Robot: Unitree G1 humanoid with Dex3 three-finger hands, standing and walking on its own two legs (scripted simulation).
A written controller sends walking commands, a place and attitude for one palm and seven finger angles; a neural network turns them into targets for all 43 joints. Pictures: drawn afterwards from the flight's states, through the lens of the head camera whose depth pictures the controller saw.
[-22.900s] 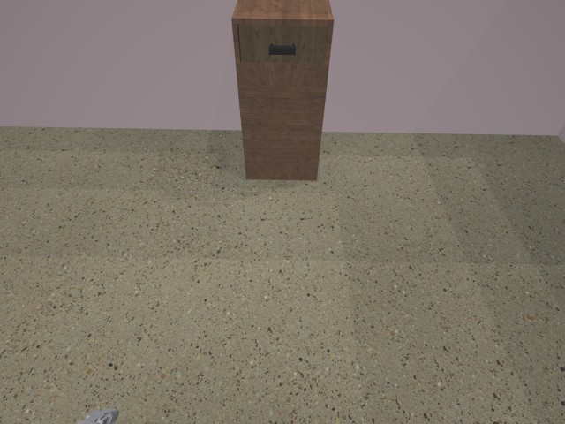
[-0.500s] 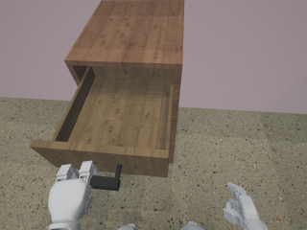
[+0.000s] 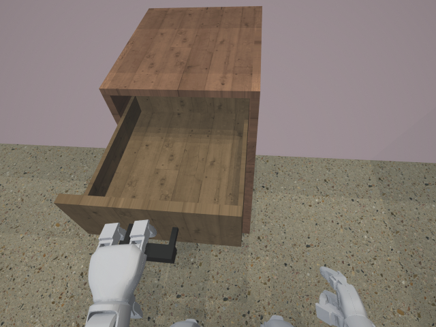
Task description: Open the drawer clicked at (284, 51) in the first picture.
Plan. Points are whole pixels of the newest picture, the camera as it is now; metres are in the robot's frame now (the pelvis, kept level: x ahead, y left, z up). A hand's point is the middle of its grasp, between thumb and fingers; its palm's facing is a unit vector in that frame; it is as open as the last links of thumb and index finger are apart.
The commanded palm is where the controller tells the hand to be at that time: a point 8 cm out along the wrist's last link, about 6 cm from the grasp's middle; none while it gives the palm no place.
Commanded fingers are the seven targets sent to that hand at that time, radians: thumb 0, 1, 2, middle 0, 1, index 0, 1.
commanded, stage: lift the hand off the handle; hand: left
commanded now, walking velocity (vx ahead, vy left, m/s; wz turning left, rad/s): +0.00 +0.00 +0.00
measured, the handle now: (149, 240) +0.27 +0.16 +0.00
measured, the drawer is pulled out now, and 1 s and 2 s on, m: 0.30 0.30 0.30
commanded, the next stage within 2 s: draw the hand back to the body in 1.36 s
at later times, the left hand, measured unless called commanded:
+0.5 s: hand (123, 259) +0.22 +0.19 +0.04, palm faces +0.06 -0.13 -0.99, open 13.6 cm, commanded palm +0.19 +0.18 +0.10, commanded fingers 0.00 -0.50 0.30 -0.30 -1.20 -0.30 -1.20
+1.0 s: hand (113, 238) +0.23 +0.18 +0.11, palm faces +0.12 -0.14 -0.98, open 13.8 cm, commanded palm +0.19 +0.18 +0.17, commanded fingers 0.00 -0.50 0.30 -0.30 -1.20 -0.30 -1.20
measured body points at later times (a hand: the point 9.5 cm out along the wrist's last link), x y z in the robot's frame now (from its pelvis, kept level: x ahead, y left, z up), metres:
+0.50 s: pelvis +0.00 +0.00 +0.03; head +0.03 -0.04 +0.47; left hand +0.21 +0.19 +0.09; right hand +0.22 -0.22 -0.07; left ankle -0.01 +0.12 -0.68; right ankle +0.04 -0.10 -0.68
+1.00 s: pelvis +0.02 +0.00 +0.05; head +0.02 -0.05 +0.49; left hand +0.22 +0.18 +0.16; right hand +0.25 -0.19 -0.05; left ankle -0.01 +0.12 -0.68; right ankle +0.04 -0.10 -0.68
